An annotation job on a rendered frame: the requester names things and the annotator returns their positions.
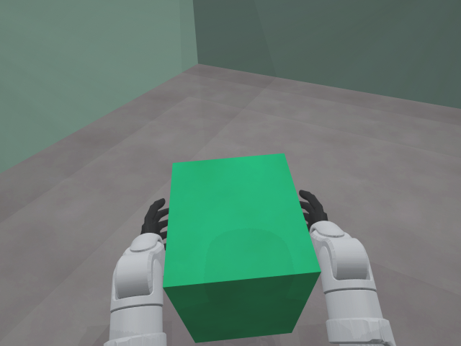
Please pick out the carton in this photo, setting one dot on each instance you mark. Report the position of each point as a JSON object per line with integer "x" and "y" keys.
{"x": 239, "y": 258}

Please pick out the robot right forearm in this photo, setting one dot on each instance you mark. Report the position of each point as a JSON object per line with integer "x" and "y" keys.
{"x": 355, "y": 317}

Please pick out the right robot hand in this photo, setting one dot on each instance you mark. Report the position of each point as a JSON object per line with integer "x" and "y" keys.
{"x": 314, "y": 208}

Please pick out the left robot hand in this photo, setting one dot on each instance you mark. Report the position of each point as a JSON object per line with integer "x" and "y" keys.
{"x": 151, "y": 222}

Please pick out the robot left forearm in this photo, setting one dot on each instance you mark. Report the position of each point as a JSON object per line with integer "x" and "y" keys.
{"x": 137, "y": 294}

